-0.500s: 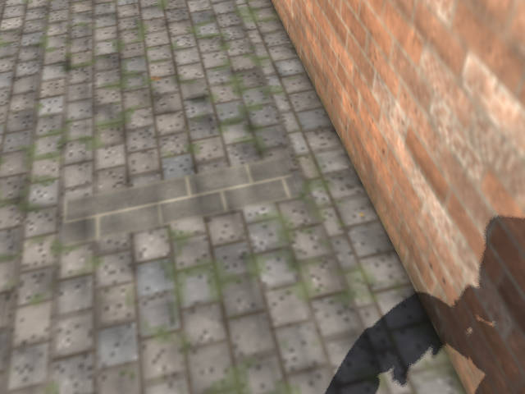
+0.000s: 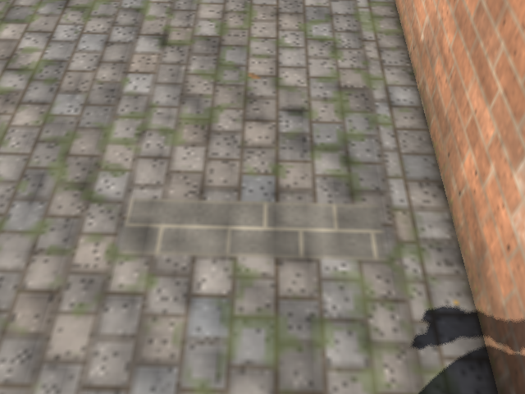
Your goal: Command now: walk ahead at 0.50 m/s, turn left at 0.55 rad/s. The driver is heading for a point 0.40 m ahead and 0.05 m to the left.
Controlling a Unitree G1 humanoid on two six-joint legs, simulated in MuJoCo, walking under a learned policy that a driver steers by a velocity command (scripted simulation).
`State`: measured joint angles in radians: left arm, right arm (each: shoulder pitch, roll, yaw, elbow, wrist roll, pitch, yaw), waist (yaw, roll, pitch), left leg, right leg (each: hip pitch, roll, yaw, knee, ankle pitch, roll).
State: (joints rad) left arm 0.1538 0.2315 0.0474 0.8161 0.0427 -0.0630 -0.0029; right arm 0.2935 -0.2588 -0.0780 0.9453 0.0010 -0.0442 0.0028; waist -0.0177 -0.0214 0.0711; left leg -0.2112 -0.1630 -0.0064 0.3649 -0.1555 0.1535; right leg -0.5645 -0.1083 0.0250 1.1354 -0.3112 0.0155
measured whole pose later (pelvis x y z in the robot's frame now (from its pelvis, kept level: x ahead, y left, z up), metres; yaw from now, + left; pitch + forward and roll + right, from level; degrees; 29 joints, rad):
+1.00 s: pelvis +0.34 +0.03 +0.00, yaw +15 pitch -1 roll +0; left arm 0.33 0.18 -0.02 1.01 0.00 -0.03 0.02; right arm 0.19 -0.19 0.00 1.02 -0.01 -0.02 -0.03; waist 0.03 -0.02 -0.01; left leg -0.20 -0.06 0.01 0.39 -0.18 0.07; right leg -0.14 -0.02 -0.02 0.38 -0.23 0.02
